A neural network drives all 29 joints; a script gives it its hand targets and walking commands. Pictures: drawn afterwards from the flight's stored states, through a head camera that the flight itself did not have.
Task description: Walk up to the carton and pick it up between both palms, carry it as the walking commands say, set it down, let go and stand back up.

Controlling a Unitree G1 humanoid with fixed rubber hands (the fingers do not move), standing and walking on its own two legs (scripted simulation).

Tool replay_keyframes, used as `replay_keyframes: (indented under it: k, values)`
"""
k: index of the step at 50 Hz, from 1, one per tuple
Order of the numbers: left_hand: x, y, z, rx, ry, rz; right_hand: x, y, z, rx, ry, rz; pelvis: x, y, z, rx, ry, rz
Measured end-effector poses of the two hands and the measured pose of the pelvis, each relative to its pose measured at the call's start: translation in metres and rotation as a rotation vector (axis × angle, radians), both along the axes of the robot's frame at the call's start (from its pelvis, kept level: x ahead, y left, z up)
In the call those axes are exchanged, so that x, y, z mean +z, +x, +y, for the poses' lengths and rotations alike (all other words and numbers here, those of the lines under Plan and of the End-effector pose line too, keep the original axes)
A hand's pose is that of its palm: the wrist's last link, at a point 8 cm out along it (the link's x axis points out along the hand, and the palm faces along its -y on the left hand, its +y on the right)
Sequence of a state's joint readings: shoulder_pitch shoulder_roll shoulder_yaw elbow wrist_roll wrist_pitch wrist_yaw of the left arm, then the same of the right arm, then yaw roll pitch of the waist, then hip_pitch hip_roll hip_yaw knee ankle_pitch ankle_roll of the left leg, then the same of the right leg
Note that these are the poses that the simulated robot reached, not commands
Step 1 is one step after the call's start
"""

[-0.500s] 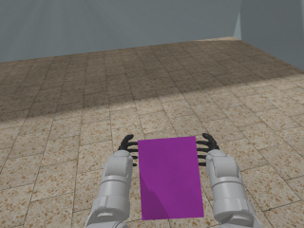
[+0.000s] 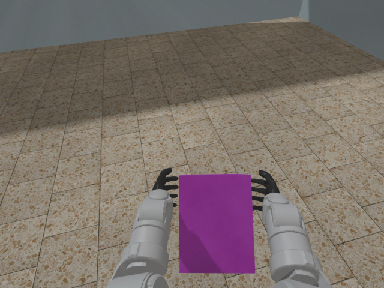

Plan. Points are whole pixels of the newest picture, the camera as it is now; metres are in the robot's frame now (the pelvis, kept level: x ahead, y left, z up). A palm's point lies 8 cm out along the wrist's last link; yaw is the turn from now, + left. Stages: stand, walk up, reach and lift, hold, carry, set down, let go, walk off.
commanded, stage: set down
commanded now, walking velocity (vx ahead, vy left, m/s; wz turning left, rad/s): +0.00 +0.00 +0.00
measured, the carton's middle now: (213, 213) +0.35 -0.05 -0.11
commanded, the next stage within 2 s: none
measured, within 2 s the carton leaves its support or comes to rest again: neither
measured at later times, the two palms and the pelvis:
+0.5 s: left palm (171, 215) +0.33 +0.06 -0.08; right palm (267, 213) +0.31 -0.18 -0.07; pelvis -0.02 -0.02 -0.03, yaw +0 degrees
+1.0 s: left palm (174, 217) +0.38 +0.06 -0.17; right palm (256, 219) +0.34 -0.18 -0.16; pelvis -0.03 -0.04 -0.10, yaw +1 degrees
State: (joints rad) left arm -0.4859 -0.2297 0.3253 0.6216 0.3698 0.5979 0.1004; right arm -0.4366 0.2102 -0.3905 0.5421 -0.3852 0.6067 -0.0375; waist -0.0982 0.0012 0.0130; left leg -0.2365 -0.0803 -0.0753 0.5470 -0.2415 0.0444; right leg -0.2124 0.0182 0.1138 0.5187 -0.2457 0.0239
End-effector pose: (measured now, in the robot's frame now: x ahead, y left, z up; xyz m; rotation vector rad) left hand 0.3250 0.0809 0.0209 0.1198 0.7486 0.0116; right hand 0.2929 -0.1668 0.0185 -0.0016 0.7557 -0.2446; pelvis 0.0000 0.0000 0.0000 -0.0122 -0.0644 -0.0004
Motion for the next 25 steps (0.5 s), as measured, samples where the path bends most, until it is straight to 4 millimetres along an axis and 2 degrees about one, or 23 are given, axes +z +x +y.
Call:
replay_keyframes:
  k: [10, 25]
  values:
    - [-0.041, 0.007, -0.003, 0.002, 0.014, -0.001, -0.037, 0.006, -0.003, 0.007, 0.002, 0.003, -0.006, 0.000, 0.001, -0.005, 0.005, 0.115]
    - [-0.098, 0.009, -0.017, 0.092, -0.030, -0.038, -0.090, 0.020, -0.014, -0.013, -0.002, -0.049, -0.029, -0.018, -0.023, 0.005, 0.013, 0.309]
